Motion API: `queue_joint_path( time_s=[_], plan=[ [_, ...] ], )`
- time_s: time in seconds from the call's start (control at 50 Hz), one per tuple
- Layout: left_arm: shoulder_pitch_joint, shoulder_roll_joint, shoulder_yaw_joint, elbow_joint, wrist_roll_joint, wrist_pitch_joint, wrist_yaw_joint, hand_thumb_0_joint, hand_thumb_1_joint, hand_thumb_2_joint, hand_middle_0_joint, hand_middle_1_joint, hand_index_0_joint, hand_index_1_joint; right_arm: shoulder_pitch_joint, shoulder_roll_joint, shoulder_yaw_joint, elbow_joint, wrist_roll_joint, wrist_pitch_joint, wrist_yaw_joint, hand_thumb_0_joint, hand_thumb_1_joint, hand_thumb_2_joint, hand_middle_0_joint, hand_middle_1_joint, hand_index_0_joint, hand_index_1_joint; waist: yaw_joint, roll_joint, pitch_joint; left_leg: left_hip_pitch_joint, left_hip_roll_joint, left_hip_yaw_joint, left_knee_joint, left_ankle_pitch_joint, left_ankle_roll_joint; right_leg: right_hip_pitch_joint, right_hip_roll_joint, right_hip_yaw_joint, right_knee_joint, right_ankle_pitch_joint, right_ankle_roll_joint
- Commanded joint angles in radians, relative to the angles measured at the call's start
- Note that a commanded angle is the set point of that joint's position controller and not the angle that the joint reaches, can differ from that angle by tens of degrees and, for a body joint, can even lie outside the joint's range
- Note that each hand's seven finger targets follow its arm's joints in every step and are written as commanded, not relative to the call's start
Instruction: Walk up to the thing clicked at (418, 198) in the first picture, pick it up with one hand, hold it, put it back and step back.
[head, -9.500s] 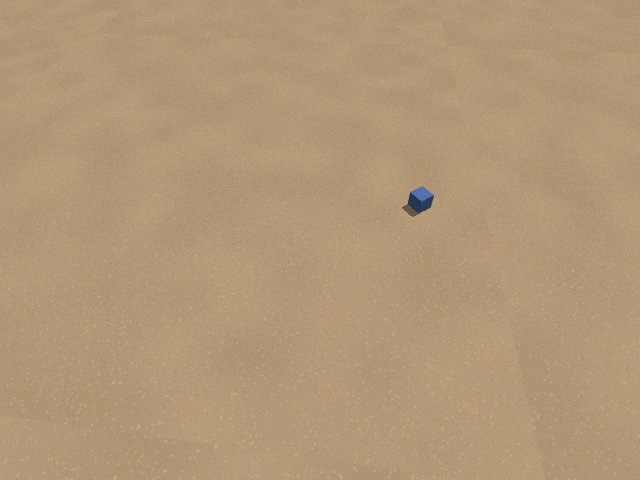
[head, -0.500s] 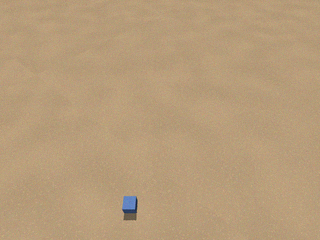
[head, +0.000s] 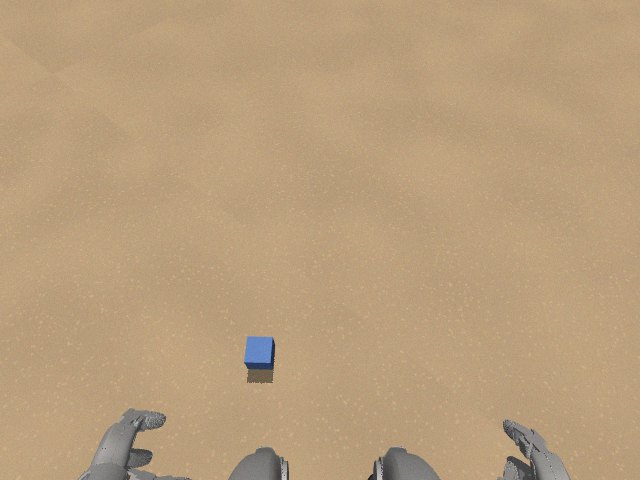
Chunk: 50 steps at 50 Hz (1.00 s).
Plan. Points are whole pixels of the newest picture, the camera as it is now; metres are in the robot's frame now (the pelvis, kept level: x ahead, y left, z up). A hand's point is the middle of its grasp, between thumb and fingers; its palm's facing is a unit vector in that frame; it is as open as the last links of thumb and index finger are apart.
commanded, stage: rise first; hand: left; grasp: from above
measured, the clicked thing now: (260, 353) +0.46 +0.20 -0.69
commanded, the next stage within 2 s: none
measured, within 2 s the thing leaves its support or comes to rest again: neither
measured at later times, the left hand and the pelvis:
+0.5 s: hand (194, 414) +0.24 +0.26 -0.33, palm faces -0.44 -0.51 -0.74, open 14.2 cm; pelvis -0.05 +0.00 -0.18, yaw +0 degrees
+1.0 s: hand (219, 372) +0.35 +0.26 -0.47, palm faces -0.48 -0.13 -0.87, open 14.0 cm; pelvis -0.09 +0.00 -0.32, yaw -3 degrees
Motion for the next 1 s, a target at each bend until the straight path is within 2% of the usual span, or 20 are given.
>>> queue_joint_path(
  time_s=[0.0,0.06,0.1,0.16,0.2,0.22,0.26,0.28,0.34,0.42,0.52,0.62,0.66,0.7,0.76,0.8,0.86,0.92,0.96,0.98],
  plan=[
    [0.038,0.178,0.049,-0.219,0.047,-0.007,0.018,0.0,-0.527,0.929,-0.179,-0.96,-0.162,-0.978,0.0,-0.149,-0.061,-0.153,-0.003,-0.057,-0.009,0.0,-0.935,-0.912,0.201,0.3,0.2,0.3,0.01,0.048,-0.247,0.049,-0.038,-0.039,-0.027,0.219,0.0,0.007,0.046,0.013,-0.01,0.163,-0.027],
    [-0.067,0.188,0.039,-0.239,0.097,-0.002,0.029,0.0,-0.563,0.973,-0.145,-0.972,-0.123,-0.994,-0.005,-0.153,-0.056,-0.151,-0.007,-0.071,-0.011,0.0,-0.933,-0.912,0.201,0.3,0.2,0.3,-0.027,0.057,-0.237,-0.02,-0.023,-0.062,0.042,0.194,-0.003,-0.115,0.048,0.016,0.071,0.131,-0.028],
    [-0.121,0.179,0.029,-0.193,0.138,-0.016,0.033,0.0,-0.562,0.977,-0.148,-0.962,-0.124,-0.987,-0.013,-0.152,-0.053,-0.153,-0.012,-0.085,-0.008,0.0,-0.942,-0.914,0.201,0.3,0.2,0.3,-0.033,0.039,-0.229,-0.105,-0.019,-0.077,0.109,0.14,-0.004,-0.226,0.046,0.016,0.149,0.078,-0.028],
    [-0.185,0.194,0.022,-0.188,0.212,-0.06,0.051,0.0,-0.568,1.023,-0.105,-0.998,-0.077,-1.026,-0.027,-0.163,-0.056,-0.161,-0.017,-0.105,-0.001,0.0,-0.898,-0.905,0.2,0.3,0.2,0.3,-0.02,0.068,-0.307,-0.208,-0.028,-0.076,0.219,0.072,-0.004,-0.354,0.036,0.026,0.271,0.024,-0.03],
    [-0.219,0.182,-0.007,-0.168,0.261,-0.093,0.066,0.0,-0.564,1.039,-0.095,-1.01,-0.066,-1.041,-0.031,-0.168,-0.058,-0.161,-0.014,-0.116,0.006,0.0,-0.881,-0.903,0.2,0.3,0.2,0.3,-0.026,0.071,-0.369,-0.271,-0.031,-0.08,0.289,0.041,-0.003,-0.421,0.032,0.031,0.341,0.009,-0.03],
    [-0.238,0.194,0.001,-0.138,0.286,-0.107,0.075,0.0,-0.564,1.037,-0.091,-1.025,-0.067,-1.05,-0.036,-0.173,-0.057,-0.158,-0.01,-0.119,0.009,0.0,-0.879,-0.902,0.2,0.3,0.2,0.3,-0.03,0.056,-0.387,-0.314,-0.036,-0.084,0.324,0.033,-0.002,-0.456,0.034,0.028,0.379,0.003,-0.03],
    [-0.266,0.226,0.007,-0.137,0.332,-0.13,0.098,0.0,-0.561,1.053,-0.075,-1.023,-0.046,-1.054,-0.04,-0.183,-0.063,-0.15,-0.008,-0.122,0.014,0.0,-0.852,-0.896,0.2,0.3,0.2,0.3,-0.018,0.069,-0.463,-0.367,-0.04,-0.082,0.402,0.066,0.0,-0.51,0.029,0.031,0.45,0.027,-0.032],
    [-0.278,0.218,-0.011,-0.14,0.353,-0.135,0.107,0.0,-0.585,1.057,-0.085,-1.021,-0.05,-1.057,-0.04,-0.187,-0.066,-0.144,-0.006,-0.122,0.017,0.0,-0.858,-0.898,0.2,0.3,0.2,0.3,-0.019,0.082,-0.501,-0.367,-0.037,-0.095,0.426,0.097,-0.005,-0.547,0.03,0.027,0.491,0.042,-0.035],
    [-0.359,0.303,0.025,-0.153,0.417,-0.135,0.144,0.0,-0.603,1.059,-0.08,-1.02,-0.049,-1.053,-0.042,-0.203,-0.075,-0.128,-0.001,-0.113,0.022,0.0,-0.878,-0.903,0.2,0.3,0.2,0.3,-0.009,0.118,-0.588,-0.405,-0.035,-0.101,0.512,0.156,-0.005,-0.632,0.023,0.025,0.579,0.073,-0.041],
    [-0.472,0.326,0.025,-0.086,0.488,-0.132,0.171,0.0,-0.587,1.039,-0.071,-1.02,-0.055,-1.037,-0.034,-0.202,-0.086,-0.093,-0.006,-0.097,0.031,0.0,-0.883,-0.903,0.2,0.3,0.2,0.3,-0.013,0.104,-0.652,-0.528,-0.043,-0.091,0.623,0.139,0.005,-0.703,0.02,0.032,0.66,0.07,-0.041],
    [-0.656,0.367,0.009,0.03,0.573,-0.161,0.188,0.0,-0.563,1.013,-0.07,-1.038,-0.071,-1.037,0.001,-0.195,-0.09,-0.057,-0.019,-0.081,0.048,0.0,-0.887,-0.903,0.2,0.3,0.2,0.3,-0.037,0.003,-0.732,-0.758,-0.056,-0.043,0.796,0.072,0.035,-0.692,0.023,0.053,0.718,0.073,-0.026],
    [-0.844,0.453,0.014,0.12,0.664,-0.212,0.211,0.0,-0.529,1.0,-0.074,-1.039,-0.087,-1.026,0.014,-0.196,-0.094,-0.036,-0.039,-0.066,0.058,0.0,-0.888,-0.903,0.2,0.3,0.2,0.3,-0.049,-0.011,-0.742,-0.919,-0.059,-0.035,0.886,-0.068,0.036,-0.762,0.025,0.059,0.766,-0.071,-0.023],
    [-0.916,0.468,0.002,0.143,0.702,-0.227,0.225,0.0,-0.545,1.013,-0.07,-1.019,-0.076,-1.013,0.017,-0.2,-0.089,-0.029,-0.047,-0.06,0.06,0.0,-0.894,-0.905,0.2,0.3,0.2,0.3,-0.058,0.036,-0.736,-0.911,-0.055,-0.046,0.893,-0.118,0.031,-0.846,0.027,0.04,0.795,-0.135,-0.03],
    [-0.996,0.534,0.021,0.136,0.74,-0.238,0.242,0.0,-0.536,1.006,-0.085,-1.004,-0.091,-0.998,0.017,-0.207,-0.088,-0.022,-0.054,-0.051,0.06,0.0,-0.903,-0.907,0.2,0.3,0.2,0.3,-0.056,0.097,-0.763,-0.905,-0.054,-0.048,0.905,-0.16,0.026,-0.885,0.031,0.034,0.825,-0.182,-0.037],
    [-1.066,0.516,-0.006,0.185,0.773,-0.242,0.261,0.0,-0.536,1.01,-0.088,-0.982,-0.091,-0.98,0.027,-0.211,-0.085,-0.008,-0.063,-0.035,0.064,0.0,-0.905,-0.908,0.2,0.3,0.2,0.3,-0.09,0.104,-0.737,-0.929,-0.049,-0.07,0.92,-0.213,0.027,-0.967,0.034,0.011,0.861,-0.224,-0.039],
    [-1.08,0.55,0.0,0.228,0.801,-0.24,0.276,0.0,-0.538,1.009,-0.092,-0.974,-0.093,-0.974,0.035,-0.21,-0.076,0.006,-0.069,-0.024,0.066,0.0,-0.907,-0.908,0.2,0.3,0.2,0.3,-0.09,0.117,-0.735,-0.957,-0.051,-0.066,0.94,-0.203,0.029,-0.967,0.034,0.005,0.888,-0.213,-0.04],
    [-1.105,0.549,-0.008,0.27,0.836,-0.237,0.285,0.0,-0.507,0.983,-0.115,-0.944,-0.117,-0.943,0.068,-0.214,-0.072,0.036,-0.078,-0.01,0.072,0.0,-0.907,-0.908,0.2,0.3,0.2,0.3,-0.108,0.135,-0.744,-0.959,-0.049,-0.071,0.981,-0.149,0.03,-1.014,0.034,-0.009,0.935,-0.151,-0.041],
    [-1.124,0.592,0.004,0.328,0.871,-0.24,0.294,0.0,-0.503,0.98,-0.127,-0.914,-0.123,-0.918,0.066,-0.217,-0.063,0.048,-0.084,0.001,0.079,0.0,-0.906,-0.908,0.2,0.3,0.2,0.3,-0.117,0.143,-0.681,-1.001,-0.047,-0.087,0.997,-0.19,0.031,-1.079,0.034,-0.023,0.971,-0.184,-0.045],
    [-1.172,0.577,-0.007,0.333,0.897,-0.252,0.299,0.0,-0.49,0.963,-0.126,-0.906,-0.127,-0.905,0.078,-0.224,-0.06,0.052,-0.09,0.008,0.086,0.0,-0.904,-0.906,0.2,0.3,0.2,0.3,-0.14,0.182,-0.682,-0.995,-0.045,-0.097,1.01,-0.176,0.026,-1.119,0.032,-0.031,1.006,-0.163,-0.048],
    [-1.171,0.584,-0.007,0.329,0.908,-0.256,0.301,0.0,-0.48,0.954,-0.135,-0.898,-0.137,-0.898,0.079,-0.229,-0.061,0.053,-0.092,0.01,0.089,0.0,-0.904,-0.907,0.2,0.3,0.2,0.3,-0.135,0.195,-0.688,-0.977,-0.043,-0.102,1.014,-0.168,0.025,-1.137,0.03,-0.033,1.017,-0.155,-0.048]
  ],
)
